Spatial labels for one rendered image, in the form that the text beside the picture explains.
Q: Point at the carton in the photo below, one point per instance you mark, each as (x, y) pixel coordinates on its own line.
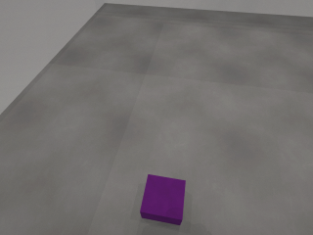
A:
(163, 199)

